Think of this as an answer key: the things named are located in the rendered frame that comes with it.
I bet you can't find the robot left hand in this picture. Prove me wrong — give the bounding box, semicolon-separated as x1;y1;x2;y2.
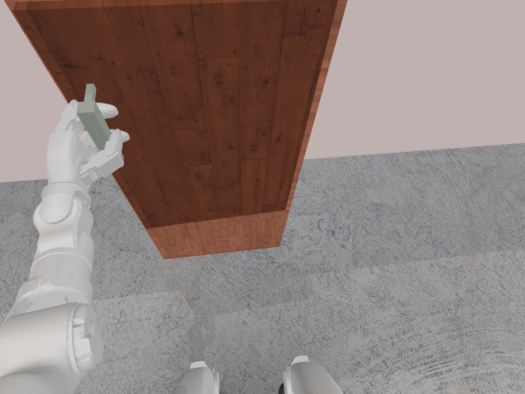
46;99;130;193

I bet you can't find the left robot shin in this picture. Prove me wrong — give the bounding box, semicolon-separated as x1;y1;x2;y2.
189;361;208;369

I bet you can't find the robot right thigh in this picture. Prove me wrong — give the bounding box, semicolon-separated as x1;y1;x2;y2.
283;361;343;394

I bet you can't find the cupboard door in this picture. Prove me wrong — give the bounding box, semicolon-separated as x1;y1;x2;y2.
12;0;338;229

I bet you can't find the left robot upper arm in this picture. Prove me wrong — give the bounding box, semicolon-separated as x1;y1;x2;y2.
0;302;103;394

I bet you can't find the left robot forearm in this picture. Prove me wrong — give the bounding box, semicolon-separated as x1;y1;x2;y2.
0;182;94;330

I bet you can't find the handle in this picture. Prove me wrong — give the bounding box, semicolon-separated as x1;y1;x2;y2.
76;84;124;167

